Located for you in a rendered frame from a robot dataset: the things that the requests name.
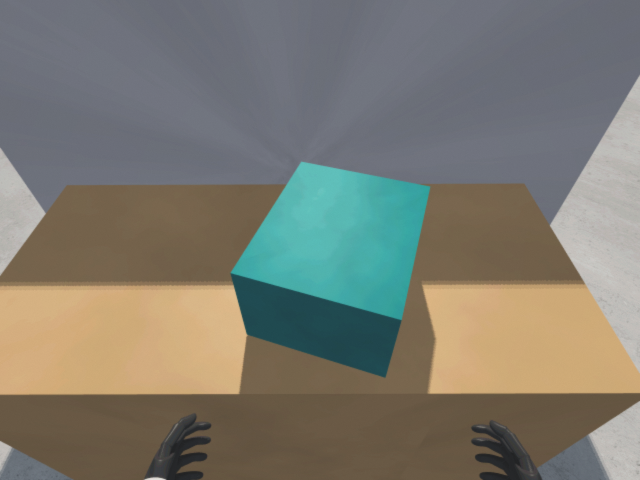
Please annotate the robot left hand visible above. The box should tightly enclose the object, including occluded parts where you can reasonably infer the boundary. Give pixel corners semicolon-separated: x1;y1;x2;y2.
144;413;211;480

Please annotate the carton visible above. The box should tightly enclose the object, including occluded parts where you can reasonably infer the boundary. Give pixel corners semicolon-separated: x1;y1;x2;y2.
231;162;430;378

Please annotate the pedestal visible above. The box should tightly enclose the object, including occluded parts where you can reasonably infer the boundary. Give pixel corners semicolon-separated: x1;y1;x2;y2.
0;184;640;480

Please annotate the robot right hand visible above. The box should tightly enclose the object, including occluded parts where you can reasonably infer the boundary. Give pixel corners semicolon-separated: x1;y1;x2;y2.
471;420;542;480

